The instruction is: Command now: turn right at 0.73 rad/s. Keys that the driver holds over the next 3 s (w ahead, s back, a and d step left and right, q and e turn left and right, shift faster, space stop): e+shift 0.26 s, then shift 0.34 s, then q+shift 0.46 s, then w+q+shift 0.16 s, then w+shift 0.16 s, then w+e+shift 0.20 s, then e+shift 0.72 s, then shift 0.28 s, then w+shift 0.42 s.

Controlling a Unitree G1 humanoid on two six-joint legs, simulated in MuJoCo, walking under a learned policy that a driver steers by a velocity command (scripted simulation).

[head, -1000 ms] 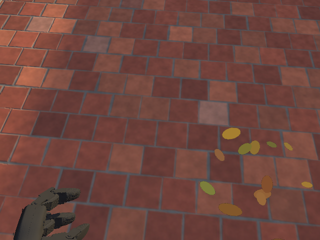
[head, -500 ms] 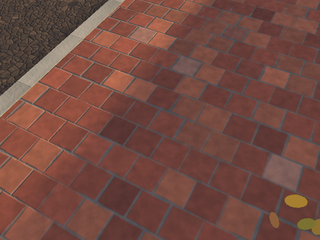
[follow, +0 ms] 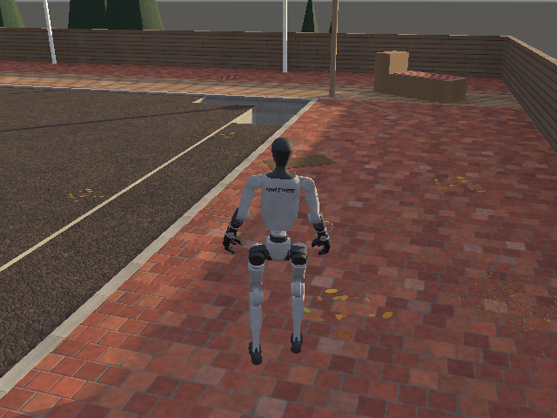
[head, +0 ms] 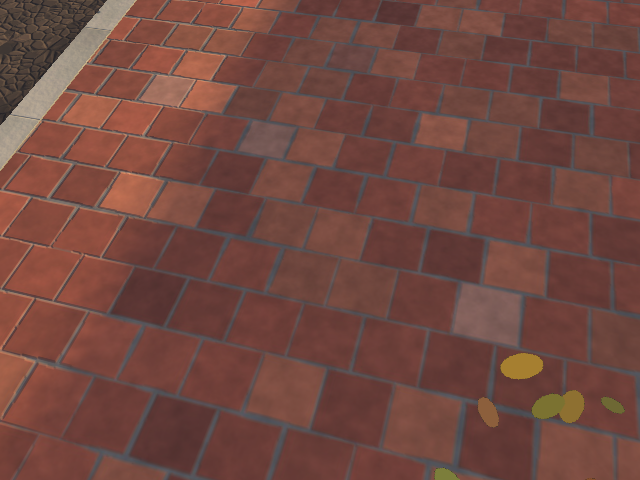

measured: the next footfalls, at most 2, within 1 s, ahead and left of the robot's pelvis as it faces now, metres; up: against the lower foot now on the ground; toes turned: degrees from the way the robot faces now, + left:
right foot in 0.02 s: +0.07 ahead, -0.11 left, +0.00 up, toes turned -4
left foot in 0.52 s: +0.16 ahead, +0.08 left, +0.00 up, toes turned -27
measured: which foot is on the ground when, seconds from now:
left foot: down 0.00-0.02, up 0.04-0.50, down 0.52-0.86, up 0.88-1.00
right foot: up 0.00-0.00, down 0.02-0.52, up 0.54-0.84, down 0.86-1.00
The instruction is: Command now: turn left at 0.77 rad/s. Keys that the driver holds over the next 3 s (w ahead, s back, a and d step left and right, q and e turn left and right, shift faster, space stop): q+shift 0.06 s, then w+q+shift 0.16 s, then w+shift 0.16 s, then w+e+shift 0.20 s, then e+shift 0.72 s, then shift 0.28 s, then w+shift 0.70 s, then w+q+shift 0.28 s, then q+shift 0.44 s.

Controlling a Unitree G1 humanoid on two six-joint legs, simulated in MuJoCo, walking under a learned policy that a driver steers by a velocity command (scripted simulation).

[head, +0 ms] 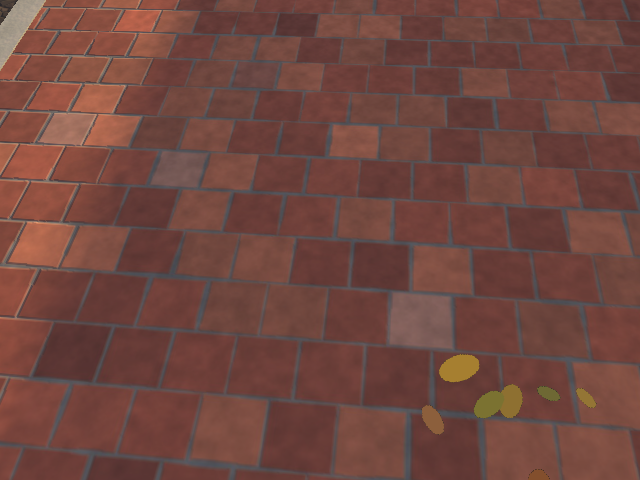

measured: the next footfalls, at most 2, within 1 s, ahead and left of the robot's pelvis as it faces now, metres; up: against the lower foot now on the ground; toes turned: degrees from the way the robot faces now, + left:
left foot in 0.38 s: +0.12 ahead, +0.23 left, +0.00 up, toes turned +22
right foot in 0.80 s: +0.54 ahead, +0.22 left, +0.00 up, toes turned +7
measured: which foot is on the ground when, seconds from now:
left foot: up 0.00-0.36, down 0.38-0.80, up 0.82-1.00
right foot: down 0.00-0.38, up 0.40-0.78, down 0.80-1.00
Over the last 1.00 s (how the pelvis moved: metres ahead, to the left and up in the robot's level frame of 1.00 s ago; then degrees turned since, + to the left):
0.05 -0.02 0.02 -9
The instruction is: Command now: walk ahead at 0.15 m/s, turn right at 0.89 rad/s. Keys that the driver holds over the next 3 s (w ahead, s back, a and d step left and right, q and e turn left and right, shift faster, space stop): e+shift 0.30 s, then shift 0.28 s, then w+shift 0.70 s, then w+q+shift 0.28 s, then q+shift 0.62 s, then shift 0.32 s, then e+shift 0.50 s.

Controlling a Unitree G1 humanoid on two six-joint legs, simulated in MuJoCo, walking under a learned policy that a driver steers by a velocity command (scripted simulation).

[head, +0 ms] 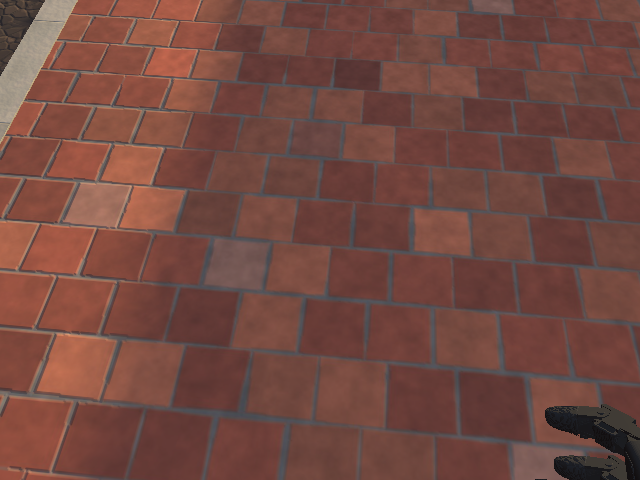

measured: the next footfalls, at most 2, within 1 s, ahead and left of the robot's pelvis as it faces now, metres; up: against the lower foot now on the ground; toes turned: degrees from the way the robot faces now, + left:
left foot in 0.26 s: +0.25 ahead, +0.17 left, +0.00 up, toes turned -26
right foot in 0.66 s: +0.07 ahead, -0.02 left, +0.00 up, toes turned -26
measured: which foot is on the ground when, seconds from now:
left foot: up 0.00-0.24, down 0.26-0.66, up 0.68-1.00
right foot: down 0.00-0.24, up 0.26-0.64, down 0.66-1.00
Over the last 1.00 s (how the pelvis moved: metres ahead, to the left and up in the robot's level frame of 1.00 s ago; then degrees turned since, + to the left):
0.41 0.24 -0.01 -4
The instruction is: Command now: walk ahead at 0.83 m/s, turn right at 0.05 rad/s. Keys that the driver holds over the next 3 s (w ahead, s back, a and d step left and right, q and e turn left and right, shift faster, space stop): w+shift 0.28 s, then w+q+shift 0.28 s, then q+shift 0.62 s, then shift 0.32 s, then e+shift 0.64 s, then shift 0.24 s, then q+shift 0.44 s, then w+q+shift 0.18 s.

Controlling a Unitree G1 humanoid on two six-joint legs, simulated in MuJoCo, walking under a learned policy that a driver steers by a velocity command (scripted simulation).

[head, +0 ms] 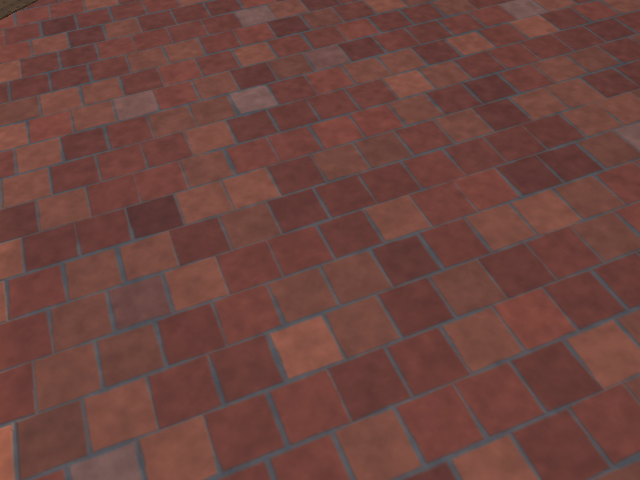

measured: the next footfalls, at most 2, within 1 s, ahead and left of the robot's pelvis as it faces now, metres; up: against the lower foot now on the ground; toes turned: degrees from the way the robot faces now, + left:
left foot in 0.10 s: +0.22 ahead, +0.14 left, +0.00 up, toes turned +4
right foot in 0.56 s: +0.68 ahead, -0.04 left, +0.00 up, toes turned +9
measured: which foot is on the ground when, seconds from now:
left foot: up 0.00-0.08, down 0.10-0.58, up 0.60-0.94, down 0.96-1.00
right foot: down 0.00-0.12, up 0.14-0.54, down 0.56-0.96, up 0.98-1.00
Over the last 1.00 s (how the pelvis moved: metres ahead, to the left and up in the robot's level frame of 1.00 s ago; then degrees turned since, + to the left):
0.22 0.04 0.01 -29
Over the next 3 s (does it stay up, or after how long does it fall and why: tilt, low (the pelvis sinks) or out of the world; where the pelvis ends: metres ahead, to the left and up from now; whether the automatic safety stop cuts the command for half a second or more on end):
stays up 0.93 0.17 0.01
